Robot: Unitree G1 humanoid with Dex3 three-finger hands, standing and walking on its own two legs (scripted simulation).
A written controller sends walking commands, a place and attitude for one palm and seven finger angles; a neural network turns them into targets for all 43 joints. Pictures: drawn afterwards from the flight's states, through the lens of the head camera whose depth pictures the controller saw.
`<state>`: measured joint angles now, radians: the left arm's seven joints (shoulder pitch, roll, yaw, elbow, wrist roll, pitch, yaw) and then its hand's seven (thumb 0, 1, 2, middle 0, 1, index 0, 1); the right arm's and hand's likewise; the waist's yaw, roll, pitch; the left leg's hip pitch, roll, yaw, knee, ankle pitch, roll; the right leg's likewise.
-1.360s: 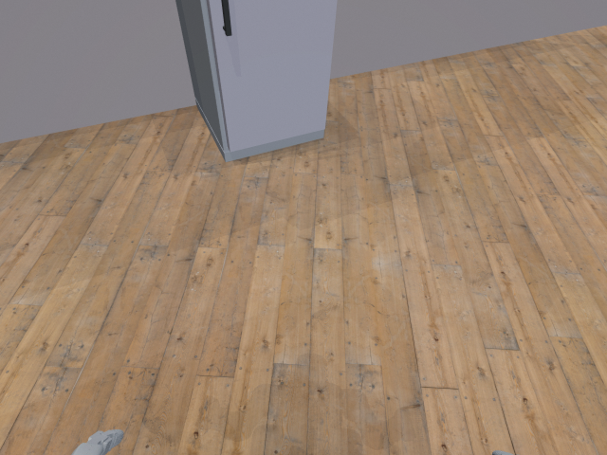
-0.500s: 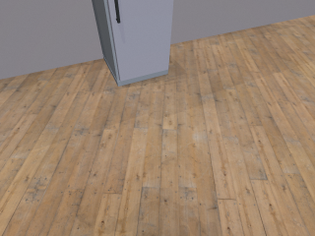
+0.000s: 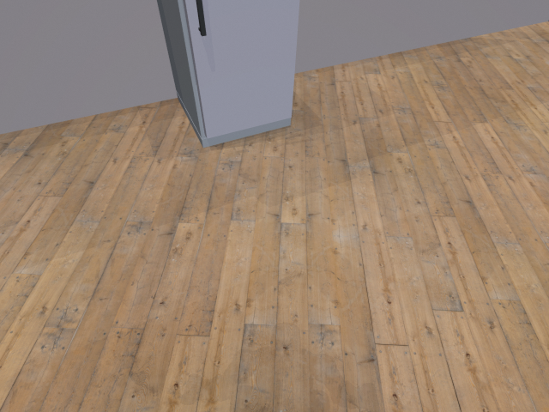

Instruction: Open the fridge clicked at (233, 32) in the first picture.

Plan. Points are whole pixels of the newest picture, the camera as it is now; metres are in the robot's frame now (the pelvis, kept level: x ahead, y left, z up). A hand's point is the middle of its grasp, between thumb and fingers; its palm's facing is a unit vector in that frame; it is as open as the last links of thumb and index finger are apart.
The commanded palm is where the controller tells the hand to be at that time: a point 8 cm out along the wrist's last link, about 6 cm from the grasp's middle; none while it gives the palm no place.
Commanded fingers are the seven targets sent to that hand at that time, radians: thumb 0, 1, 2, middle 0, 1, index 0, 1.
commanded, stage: look at it before walking up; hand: left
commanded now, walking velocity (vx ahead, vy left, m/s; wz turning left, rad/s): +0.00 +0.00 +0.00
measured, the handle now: out of the picture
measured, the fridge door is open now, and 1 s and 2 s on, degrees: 0 0 0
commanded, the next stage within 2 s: walk to a spot facing it in 0.28 s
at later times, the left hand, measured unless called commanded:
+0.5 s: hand out of the picture +0.08 +0.24 -0.16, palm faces -0.03 -0.95 -0.31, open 7.4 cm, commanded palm none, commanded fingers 0.00 0.90 0.90 -0.20 -0.30 -0.20 -0.30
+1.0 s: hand (182, 364) +0.24 +0.19 -0.19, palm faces -0.14 -0.98 -0.13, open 7.4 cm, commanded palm none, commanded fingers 0.00 0.90 0.90 -0.20 -0.30 -0.20 -0.30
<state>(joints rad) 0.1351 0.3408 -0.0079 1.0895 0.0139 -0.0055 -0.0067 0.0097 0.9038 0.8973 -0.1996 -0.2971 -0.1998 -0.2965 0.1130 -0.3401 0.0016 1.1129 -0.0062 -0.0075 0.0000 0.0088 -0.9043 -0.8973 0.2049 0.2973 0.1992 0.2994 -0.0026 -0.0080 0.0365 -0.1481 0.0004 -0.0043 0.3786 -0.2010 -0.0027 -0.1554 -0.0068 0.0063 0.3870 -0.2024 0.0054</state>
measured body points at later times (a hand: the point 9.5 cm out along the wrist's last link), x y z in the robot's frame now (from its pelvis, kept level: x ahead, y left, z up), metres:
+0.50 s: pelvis +0.01 +0.00 +0.00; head +0.01 +0.00 +0.45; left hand +0.08 +0.29 -0.14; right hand +0.09 -0.29 -0.13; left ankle +0.00 +0.12 -0.75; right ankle +0.01 -0.12 -0.75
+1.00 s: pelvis +0.16 +0.02 -0.02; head +0.20 +0.03 +0.43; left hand +0.25 +0.24 -0.18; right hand -0.01 -0.16 -0.14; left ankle +0.00 +0.12 -0.75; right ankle +0.24 -0.12 -0.70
